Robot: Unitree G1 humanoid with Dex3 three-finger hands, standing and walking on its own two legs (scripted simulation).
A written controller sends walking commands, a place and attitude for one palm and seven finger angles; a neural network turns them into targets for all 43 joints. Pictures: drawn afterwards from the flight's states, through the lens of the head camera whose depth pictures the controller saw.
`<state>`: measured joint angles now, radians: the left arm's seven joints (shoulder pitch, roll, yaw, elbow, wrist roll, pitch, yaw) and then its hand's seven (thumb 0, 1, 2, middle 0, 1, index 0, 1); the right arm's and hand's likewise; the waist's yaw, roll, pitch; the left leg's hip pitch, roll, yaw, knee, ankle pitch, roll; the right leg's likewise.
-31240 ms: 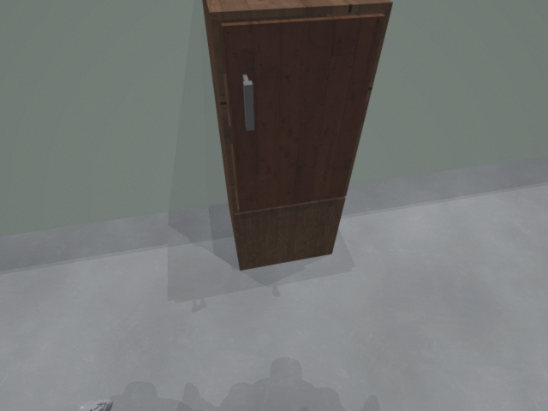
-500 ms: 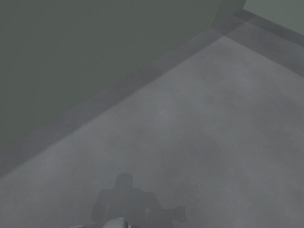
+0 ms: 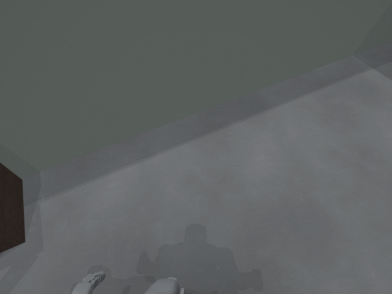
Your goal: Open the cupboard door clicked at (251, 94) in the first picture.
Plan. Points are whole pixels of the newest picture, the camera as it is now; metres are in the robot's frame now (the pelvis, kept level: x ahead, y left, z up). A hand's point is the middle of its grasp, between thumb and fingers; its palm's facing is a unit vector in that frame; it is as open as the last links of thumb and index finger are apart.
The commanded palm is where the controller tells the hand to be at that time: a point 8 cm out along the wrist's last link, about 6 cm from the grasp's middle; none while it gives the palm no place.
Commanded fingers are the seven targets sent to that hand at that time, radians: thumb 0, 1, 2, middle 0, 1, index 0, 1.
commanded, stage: turn to face it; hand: left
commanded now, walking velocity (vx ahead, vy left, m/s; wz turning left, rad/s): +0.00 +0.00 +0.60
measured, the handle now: out of the picture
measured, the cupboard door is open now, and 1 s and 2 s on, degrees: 39 39 39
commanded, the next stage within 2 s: take the last steps up to it in 1.76 s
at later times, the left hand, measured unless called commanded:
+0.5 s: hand out of the picture +0.04 +0.25 -0.16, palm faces +0.31 -0.92 -0.25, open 7.4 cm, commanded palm none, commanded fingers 0.00 0.90 0.90 -0.20 -0.30 -0.20 -0.30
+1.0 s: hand out of the picture -0.06 +0.20 -0.19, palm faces +0.60 -0.77 -0.22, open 7.4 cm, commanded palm none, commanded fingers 0.00 0.90 0.90 -0.20 -0.30 -0.20 -0.30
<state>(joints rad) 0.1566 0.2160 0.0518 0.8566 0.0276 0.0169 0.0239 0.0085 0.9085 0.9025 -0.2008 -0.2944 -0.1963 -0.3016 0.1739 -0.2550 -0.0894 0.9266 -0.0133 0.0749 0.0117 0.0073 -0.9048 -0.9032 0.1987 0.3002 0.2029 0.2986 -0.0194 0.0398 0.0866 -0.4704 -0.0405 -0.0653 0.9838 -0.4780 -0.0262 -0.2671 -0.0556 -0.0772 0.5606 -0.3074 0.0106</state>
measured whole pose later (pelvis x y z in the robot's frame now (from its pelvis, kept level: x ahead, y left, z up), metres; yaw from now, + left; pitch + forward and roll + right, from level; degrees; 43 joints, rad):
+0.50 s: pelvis +0.01 +0.02 +0.01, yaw +17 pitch +1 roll -1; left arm 0.15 0.26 0.07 0.88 0.02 0.06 0.01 0.01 0.91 0.90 -0.20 -0.29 -0.19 -0.30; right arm 0.17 -0.21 -0.05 0.91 -0.02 0.04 0.00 0.00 -0.90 -0.90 0.20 0.30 0.20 0.30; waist -0.01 -0.02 0.09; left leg -0.31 -0.03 -0.07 0.51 -0.22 0.02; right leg -0.44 -0.06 -0.01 0.91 -0.44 0.08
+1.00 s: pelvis +0.02 +0.01 -0.01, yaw +36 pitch +1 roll +1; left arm 0.24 0.24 0.06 0.91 0.02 0.05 0.01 0.01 0.90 0.90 -0.20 -0.30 -0.20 -0.30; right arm 0.11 -0.24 -0.07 0.90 -0.01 0.04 0.03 0.01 -0.91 -0.90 0.20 0.30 0.20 0.30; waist 0.01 -0.07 0.11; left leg -0.33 -0.01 0.06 0.63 -0.28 0.04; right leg -0.32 -0.16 -0.15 0.84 -0.51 0.07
